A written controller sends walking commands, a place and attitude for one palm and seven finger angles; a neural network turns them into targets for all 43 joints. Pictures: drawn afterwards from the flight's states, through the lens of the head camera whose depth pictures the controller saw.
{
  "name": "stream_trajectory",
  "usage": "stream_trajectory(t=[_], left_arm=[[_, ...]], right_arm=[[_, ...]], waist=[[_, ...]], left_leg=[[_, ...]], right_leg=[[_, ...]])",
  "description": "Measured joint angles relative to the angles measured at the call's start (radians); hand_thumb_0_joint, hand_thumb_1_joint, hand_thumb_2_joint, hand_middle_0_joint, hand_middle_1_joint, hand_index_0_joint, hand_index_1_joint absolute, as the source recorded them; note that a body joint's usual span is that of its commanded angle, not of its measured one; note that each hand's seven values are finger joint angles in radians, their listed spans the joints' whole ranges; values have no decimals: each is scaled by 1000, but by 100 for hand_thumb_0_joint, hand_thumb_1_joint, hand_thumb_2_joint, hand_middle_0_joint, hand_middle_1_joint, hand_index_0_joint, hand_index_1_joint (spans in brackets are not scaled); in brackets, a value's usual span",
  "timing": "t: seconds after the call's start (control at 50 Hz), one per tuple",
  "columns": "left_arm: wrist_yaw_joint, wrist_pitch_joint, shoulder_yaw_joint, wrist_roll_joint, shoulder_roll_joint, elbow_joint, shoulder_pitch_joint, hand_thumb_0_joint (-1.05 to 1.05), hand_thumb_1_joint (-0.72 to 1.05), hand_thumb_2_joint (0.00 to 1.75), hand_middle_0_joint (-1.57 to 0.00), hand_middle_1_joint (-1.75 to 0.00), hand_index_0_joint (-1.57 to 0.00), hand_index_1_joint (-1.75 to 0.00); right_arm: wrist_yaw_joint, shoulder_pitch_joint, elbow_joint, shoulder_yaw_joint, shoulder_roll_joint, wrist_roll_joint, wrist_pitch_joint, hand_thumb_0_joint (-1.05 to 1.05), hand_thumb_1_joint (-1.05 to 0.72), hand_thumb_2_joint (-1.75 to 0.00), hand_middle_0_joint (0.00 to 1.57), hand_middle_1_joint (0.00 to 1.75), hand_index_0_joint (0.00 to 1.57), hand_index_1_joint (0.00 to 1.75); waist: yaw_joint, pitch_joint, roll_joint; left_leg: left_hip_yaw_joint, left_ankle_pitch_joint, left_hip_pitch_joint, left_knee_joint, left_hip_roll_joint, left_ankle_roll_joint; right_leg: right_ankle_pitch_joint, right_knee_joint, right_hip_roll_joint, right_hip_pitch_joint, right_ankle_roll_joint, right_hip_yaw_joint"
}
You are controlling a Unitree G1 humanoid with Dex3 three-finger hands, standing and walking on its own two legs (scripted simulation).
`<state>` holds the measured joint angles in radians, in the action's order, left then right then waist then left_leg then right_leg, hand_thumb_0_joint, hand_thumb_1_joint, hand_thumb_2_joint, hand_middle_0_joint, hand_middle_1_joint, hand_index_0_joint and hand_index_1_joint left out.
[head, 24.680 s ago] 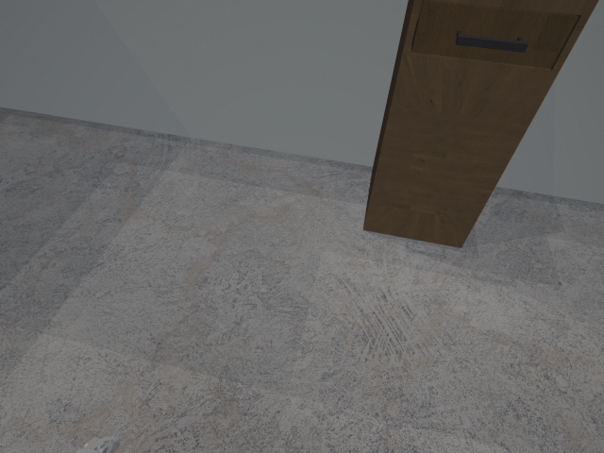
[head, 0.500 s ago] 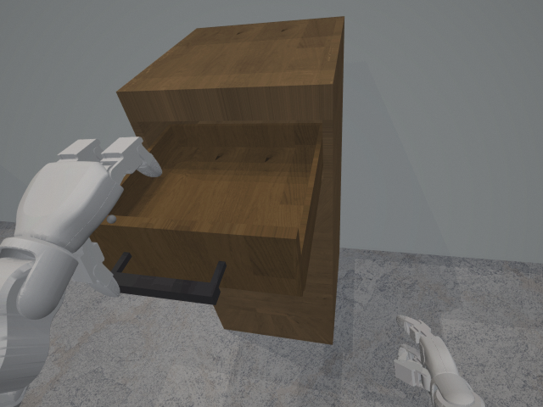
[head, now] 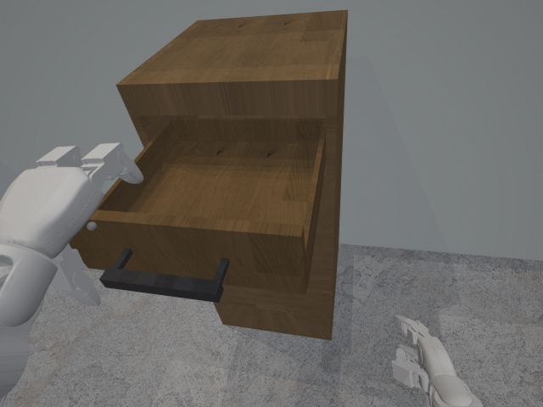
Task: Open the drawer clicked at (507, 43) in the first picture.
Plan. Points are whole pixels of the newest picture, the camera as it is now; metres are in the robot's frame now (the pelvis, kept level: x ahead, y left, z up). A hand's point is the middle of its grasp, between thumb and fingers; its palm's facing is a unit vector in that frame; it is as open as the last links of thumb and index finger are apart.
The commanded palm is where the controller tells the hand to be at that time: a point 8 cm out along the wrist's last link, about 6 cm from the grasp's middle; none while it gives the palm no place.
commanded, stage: draw the hand back to the body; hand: left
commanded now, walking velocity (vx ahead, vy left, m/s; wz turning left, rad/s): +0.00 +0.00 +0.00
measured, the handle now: (167, 272) +0.26 +0.20 +0.10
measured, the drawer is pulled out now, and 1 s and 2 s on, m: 0.30 0.30 0.30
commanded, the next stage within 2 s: step back with the hand held close in 1.24 s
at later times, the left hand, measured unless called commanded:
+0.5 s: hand (64, 203) +0.20 +0.21 +0.29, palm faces +0.44 -0.86 -0.28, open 13.2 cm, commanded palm +0.16 +0.26 +0.29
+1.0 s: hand (59, 192) +0.22 +0.23 +0.29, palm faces +0.50 -0.79 -0.35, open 9.0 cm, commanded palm +0.17 +0.28 +0.29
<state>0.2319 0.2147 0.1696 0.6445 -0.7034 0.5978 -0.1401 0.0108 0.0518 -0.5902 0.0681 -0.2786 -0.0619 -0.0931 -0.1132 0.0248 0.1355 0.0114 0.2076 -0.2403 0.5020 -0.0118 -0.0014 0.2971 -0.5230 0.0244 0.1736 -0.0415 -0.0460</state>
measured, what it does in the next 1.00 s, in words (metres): stands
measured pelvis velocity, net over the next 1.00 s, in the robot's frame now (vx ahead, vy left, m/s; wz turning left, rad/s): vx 0.04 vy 0.01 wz -0.02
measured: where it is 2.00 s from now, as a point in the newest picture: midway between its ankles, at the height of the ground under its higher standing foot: outside the picture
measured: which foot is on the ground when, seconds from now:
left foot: down 0.00-1.00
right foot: down 0.00-1.00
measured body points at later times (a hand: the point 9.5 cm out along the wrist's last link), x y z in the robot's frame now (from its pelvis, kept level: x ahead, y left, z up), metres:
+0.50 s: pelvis +0.02 +0.00 +0.01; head +0.00 +0.00 +0.46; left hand +0.18 +0.26 +0.30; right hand +0.21 -0.19 -0.07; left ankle +0.04 +0.12 -0.74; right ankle -0.01 -0.09 -0.74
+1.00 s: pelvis +0.04 +0.01 +0.01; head +0.01 -0.02 +0.46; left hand +0.19 +0.27 +0.31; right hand +0.24 -0.21 -0.08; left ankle +0.04 +0.12 -0.74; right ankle -0.01 -0.09 -0.74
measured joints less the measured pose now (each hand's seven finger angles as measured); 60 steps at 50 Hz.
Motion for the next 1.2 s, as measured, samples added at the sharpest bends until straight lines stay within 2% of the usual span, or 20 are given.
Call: stream_trajectory(t=[0.06, 0.18, 0.26, 0.28, 0.3, 0.32, 0.34, 0.36, 0.38, 0.4, 0.44, 0.54, 0.76, 0.94, 1.08, 1.2], left_arm=[[12, -2, 6, -10, 2, 30, -35, 0, -49, 30, -32, -120, -31, -120], [3, -56, 12, -18, -20, 69, -72, 0, -49, 30, -32, -120, -32, -120], [-11, -64, 48, -31, -38, 53, -71, 0, -49, 30, -33, -120, -32, -120], [-30, -83, 77, -172, -11, 42, -64, 0, -49, 30, -32, -120, -32, -120], [-70, -125, 110, -319, 35, 31, -65, -1, -49, 30, -32, -120, -32, -120], [-112, -171, 141, -440, 85, 29, -75, -1, -48, 31, -32, -119, -32, -119], [-149, -212, 166, -534, 133, 36, -90, -1, -48, 31, -32, -119, -32, -119], [-181, -246, 182, -601, 179, 49, -99, -1, -46, 31, -32, -118, -32, -118], [-210, -276, 191, -649, 220, 65, -105, -1, -45, 32, -32, -117, -32, -117], [-235, -304, 196, -682, 256, 80, -108, -1, -43, 33, -32, -116, -31, -116], [-275, -345, 204, -719, 305, 100, -107, -1, -39, 35, -32, -113, -31, -113], [-326, -386, 226, -749, 342, 91, -94, -1, -26, 41, -30, -104, -29, -104], [-328, -381, 263, -760, 293, 89, -178, -1, 10, 56, -27, -81, -26, -81], [-326, -368, 300, -768, 287, 62, -188, 0, 41, 70, -25, -60, -24, -60], [-330, -354, 289, -766, 311, 54, -172, 0, 66, 80, -23, -45, -22, -45], [-330, -354, 286, -767, 309, 54, -163, 0, 80, 86, -22, -35, -21, -35]], right_arm=[[-5, 2, 8, 1, -4, 0, 4, 2, -90, -90, 20, 30, 20, 30], [-14, 5, 12, -2, -1, 6, 17, 2, -90, -90, 20, 30, 20, 30], [-12, 0, 7, -1, 6, 4, 19, 2, -90, -90, 20, 30, 20, 30], [-18, 2, 10, -5, 9, 5, 31, 2, -90, -90, 20, 30, 20, 30], [-28, 4, 10, -5, 18, 10, 58, 2, -90, -90, 20, 30, 20, 30], [-39, 6, 7, -3, 30, 16, 85, 2, -90, -90, 20, 30, 20, 30], [-48, 10, 1, 1, 44, 20, 110, 2, -90, -90, 20, 30, 20, 30], [-55, 19, -4, 4, 58, 24, 133, 2, -90, -90, 20, 30, 20, 30], [-62, 31, -10, 6, 70, 27, 154, 2, -90, -90, 20, 30, 20, 30], [-67, 46, -17, 8, 80, 31, 171, 2, -90, -90, 20, 30, 20, 30], [-73, 76, -33, 8, 93, 38, 196, 2, -90, -90, 20, 30, 20, 30], [-76, 128, -76, -5, 90, 48, 209, 2, -90, -90, 20, 30, 20, 30], [-71, 131, -82, -50, 55, 42, 190, 2, -90, -90, 20, 30, 20, 30], [-69, 100, -62, -53, 64, 33, 168, 2, -90, -90, 20, 30, 20, 30], [-67, 90, -58, -44, 71, 37, 165, 2, -90, -90, 20, 30, 20, 30], [-67, 90, -59, -41, 74, 39, 163, 2, -90, -90, 20, 30, 20, 30]], waist=[[0, -2, 1], [-7, -4, -5], [-10, -4, -8], [-5, -14, -5], [3, -27, -4], [13, -38, -8], [23, -47, -18], [29, -54, -30], [33, -58, -45], [36, -60, -59], [38, -62, -83], [47, -62, -107], [68, -47, -84], [51, -30, -67], [37, -27, -64], [35, -29, -67]], left_leg=[[1, 2, -1, 3, -1, -3], [4, 6, 0, 10, -4, -7], [6, 5, -1, 10, -5, -8], [10, 5, 5, 9, -4, -9], [14, 5, 12, 7, -2, -9], [14, 4, 20, 2, 1, -9], [13, 2, 28, -6, 4, -8], [11, 0, 36, -14, 8, -7], [8, -1, 45, -23, 11, -6], [6, -2, 54, -31, 13, -5], [1, -1, 71, -44, 15, -3], [-6, 7, 103, -60, 16, -4], [-25, 26, 112, -65, 13, -10], [-20, 29, 108, -65, 13, -8], [-9, 26, 110, -68, 14, -2], [-3, 22, 111, -70, 19, 4]], right_leg=[[0, 2, -1, -2, 3, -1], [0, 5, -4, -9, 7, -4], [-2, 10, -4, -11, 8, -6], [-5, 19, -3, -23, 8, -10], [-11, 32, 0, -35, 7, -13], [-17, 45, 3, -46, 6, -13], [-23, 59, 7, -56, 5, -12], [-29, 73, 10, -65, 4, -9], [-34, 84, 13, -73, 4, -6], [-37, 93, 15, -82, 3, -2], [-39, 108, 17, -99, 1, 3], [-38, 133, 18, -132, 1, 10], [-28, 142, 14, -137, 9, 30], [-22, 142, 14, -135, 7, 24], [-22, 145, 16, -140, 1, 14], [-23, 145, 21, -142, -5, 8]])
